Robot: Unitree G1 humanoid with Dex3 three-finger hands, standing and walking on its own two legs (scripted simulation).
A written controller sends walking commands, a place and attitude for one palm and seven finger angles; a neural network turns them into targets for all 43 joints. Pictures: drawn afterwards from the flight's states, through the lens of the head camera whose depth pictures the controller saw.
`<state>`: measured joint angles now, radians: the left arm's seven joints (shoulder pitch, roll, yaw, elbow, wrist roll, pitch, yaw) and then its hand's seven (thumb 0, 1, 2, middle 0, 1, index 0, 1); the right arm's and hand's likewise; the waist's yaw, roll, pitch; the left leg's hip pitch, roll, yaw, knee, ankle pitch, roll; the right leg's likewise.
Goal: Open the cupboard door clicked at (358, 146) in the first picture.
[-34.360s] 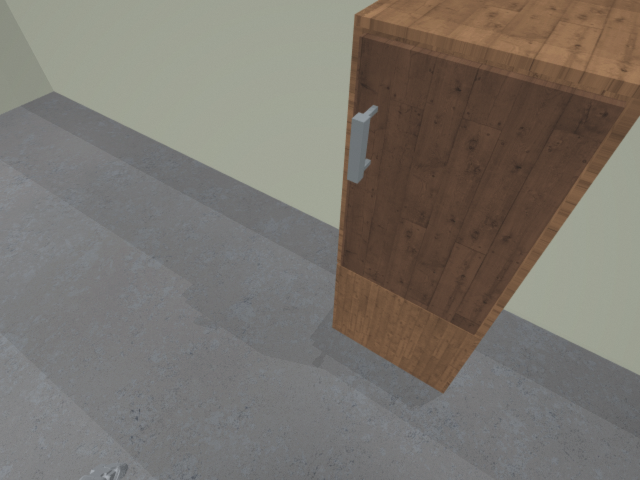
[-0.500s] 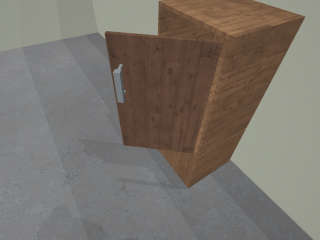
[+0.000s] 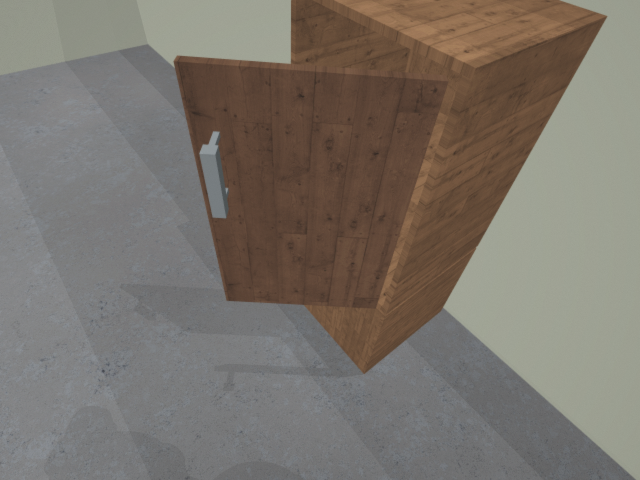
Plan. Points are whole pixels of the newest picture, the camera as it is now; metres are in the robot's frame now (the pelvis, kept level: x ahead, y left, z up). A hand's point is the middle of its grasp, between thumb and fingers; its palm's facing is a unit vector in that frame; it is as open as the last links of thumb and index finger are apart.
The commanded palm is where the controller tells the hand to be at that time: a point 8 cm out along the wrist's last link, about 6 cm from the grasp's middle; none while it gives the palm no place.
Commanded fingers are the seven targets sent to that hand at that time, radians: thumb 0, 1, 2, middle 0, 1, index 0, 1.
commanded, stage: come to a stop and stand still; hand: left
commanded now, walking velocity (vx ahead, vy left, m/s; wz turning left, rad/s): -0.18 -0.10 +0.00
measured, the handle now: (218, 175) +0.54 +0.19 +0.06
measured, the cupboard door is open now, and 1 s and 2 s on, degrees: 50 50 50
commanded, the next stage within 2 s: look again from close up in 1.22 s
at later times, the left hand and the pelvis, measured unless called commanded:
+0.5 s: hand out of the picture +0.05 +0.17 -0.18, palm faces +0.04 -0.98 -0.19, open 7.4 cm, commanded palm none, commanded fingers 0.00 0.90 0.90 -0.20 -0.30 -0.20 -0.30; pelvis -0.01 -0.01 -0.01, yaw +1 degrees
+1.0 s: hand out of the picture -0.02 +0.13 -0.17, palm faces +0.06 -0.98 -0.19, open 7.4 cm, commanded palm none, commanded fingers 0.00 0.90 0.90 -0.20 -0.30 -0.20 -0.30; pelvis -0.01 -0.03 +0.01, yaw +2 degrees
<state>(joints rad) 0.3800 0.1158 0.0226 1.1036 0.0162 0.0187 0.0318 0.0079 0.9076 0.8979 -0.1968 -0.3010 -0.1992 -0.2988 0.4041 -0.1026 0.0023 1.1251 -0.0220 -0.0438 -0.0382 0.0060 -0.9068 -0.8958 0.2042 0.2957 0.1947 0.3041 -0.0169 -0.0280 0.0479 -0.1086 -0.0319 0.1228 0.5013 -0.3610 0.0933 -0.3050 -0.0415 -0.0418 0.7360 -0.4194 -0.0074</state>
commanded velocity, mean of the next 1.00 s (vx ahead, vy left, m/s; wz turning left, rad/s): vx -0.03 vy -0.01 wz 0.00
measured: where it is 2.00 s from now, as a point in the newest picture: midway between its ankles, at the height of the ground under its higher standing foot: outside the picture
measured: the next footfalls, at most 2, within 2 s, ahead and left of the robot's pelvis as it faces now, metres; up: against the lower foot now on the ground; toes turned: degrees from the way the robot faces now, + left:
none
